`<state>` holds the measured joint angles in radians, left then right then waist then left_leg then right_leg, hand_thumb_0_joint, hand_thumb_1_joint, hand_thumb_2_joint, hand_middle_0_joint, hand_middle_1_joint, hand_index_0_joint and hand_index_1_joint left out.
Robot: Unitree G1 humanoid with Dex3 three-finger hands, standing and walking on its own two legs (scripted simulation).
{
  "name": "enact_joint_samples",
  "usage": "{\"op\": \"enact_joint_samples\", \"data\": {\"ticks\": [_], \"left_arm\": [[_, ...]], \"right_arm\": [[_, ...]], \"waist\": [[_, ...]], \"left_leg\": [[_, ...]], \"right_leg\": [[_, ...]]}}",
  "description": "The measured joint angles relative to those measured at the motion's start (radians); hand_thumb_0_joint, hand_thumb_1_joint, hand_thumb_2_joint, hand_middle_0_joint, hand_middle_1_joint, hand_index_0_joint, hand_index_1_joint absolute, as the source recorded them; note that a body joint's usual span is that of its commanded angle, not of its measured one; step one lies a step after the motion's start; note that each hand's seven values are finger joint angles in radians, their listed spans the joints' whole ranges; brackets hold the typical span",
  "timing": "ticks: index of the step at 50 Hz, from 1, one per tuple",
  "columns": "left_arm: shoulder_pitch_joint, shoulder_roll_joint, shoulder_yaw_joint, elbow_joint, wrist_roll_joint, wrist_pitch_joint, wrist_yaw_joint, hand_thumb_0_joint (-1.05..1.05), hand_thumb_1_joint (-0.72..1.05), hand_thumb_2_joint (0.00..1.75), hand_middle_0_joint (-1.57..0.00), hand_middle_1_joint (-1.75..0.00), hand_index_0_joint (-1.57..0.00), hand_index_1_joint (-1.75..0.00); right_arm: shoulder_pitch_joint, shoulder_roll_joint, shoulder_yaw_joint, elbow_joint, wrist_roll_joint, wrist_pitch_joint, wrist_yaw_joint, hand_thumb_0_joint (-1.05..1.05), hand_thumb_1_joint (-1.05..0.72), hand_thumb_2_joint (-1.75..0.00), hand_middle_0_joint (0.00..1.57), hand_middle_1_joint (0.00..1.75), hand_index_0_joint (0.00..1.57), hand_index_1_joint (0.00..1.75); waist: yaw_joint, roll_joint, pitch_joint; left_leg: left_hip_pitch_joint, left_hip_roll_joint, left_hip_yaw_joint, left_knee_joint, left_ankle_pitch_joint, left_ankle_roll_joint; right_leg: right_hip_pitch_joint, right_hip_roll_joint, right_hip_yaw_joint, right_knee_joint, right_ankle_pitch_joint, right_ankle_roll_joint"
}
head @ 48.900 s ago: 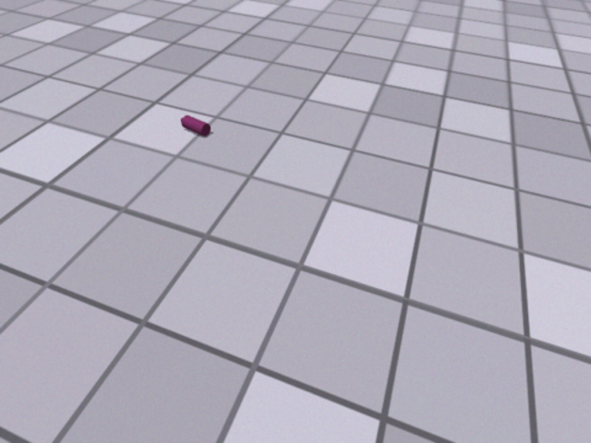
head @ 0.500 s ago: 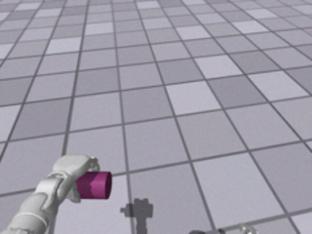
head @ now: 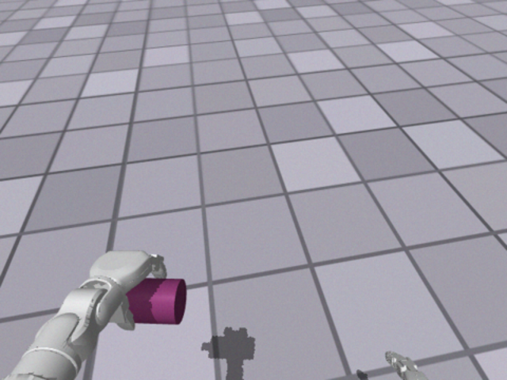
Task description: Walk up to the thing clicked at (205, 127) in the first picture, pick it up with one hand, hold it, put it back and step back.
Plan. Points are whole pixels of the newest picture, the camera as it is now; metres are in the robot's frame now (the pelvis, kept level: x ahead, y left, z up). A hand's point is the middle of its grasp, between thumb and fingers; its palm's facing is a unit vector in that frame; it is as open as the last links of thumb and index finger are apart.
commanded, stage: hold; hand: left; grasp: from above
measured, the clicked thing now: (128, 299) +0.30 +0.23 -0.06
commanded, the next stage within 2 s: crouch in 0.62 s
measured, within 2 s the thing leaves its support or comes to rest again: neither
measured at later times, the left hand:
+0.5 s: hand (130, 286) +0.31 +0.21 -0.02, palm faces -0.45 -0.01 -0.89, open 10.4 cm
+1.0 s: hand (137, 295) +0.31 +0.22 -0.06, palm faces -0.46 +0.00 -0.89, open 10.5 cm
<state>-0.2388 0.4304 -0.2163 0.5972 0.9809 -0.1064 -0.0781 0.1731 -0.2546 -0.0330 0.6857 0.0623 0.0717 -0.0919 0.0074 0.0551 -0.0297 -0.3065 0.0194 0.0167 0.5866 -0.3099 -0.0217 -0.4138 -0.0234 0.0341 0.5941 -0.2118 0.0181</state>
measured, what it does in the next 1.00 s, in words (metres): stands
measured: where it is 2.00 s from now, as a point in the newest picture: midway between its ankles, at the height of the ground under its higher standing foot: outside the picture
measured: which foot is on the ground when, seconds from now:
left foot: down 0.00-1.00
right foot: down 0.00-1.00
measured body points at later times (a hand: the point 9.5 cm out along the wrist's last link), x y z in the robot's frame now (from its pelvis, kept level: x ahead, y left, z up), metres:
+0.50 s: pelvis +0.01 +0.00 +0.01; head +0.02 -0.03 +0.45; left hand +0.32 +0.21 +0.04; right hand +0.16 -0.25 -0.11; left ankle +0.00 +0.14 -0.73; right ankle +0.06 -0.13 -0.73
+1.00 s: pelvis +0.01 +0.00 +0.00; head +0.04 -0.01 +0.45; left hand +0.33 +0.21 -0.01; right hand +0.15 -0.26 -0.12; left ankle +0.00 +0.14 -0.73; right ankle +0.06 -0.13 -0.73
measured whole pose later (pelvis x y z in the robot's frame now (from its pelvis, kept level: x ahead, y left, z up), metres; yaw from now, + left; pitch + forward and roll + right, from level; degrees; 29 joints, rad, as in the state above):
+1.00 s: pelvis +0.01 +0.00 +0.00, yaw +0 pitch +4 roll +1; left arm -0.31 0.40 -0.21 0.78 1.05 -0.14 0.05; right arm 0.16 -0.24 -0.04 0.69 0.05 0.09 -0.08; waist -0.01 0.02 -0.02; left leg -0.36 0.02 0.01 0.61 -0.32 -0.02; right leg -0.46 -0.03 0.03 0.61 -0.22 0.02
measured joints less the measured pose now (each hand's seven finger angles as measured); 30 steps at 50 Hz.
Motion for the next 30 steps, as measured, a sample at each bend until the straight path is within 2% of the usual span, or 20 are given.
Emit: {"op": "enact_joint_samples", "data": {"ticks": [16,30], "left_arm": [[0.000,0.000,-0.011,-0.018,-0.012,0.010,-0.024,0.00,0.01,0.40,-0.65,-0.59,-0.67,-0.55],[-0.026,0.001,-0.004,0.014,-0.004,0.013,-0.010,0.00,-0.01,0.44,-0.64,-0.61,-0.66,-0.57]], "right_arm": [[-0.015,0.008,0.008,0.000,0.003,-0.007,-0.005,0.01,-0.92,-0.90,0.20,0.30,0.20,0.30],[-0.006,0.010,0.003,0.009,0.004,0.004,-0.002,0.01,-0.91,-0.90,0.20,0.30,0.20,0.30]], "waist": [[0.003,0.003,0.015],[0.004,0.001,0.007]], "left_leg": [[0.038,0.000,0.005,-0.045,0.017,0.002],[0.063,0.001,0.006,-0.069,0.016,0.002]], "right_leg": [[0.035,0.000,0.004,-0.042,0.016,0.002],[0.060,0.002,0.004,-0.065,0.015,0.002]]}}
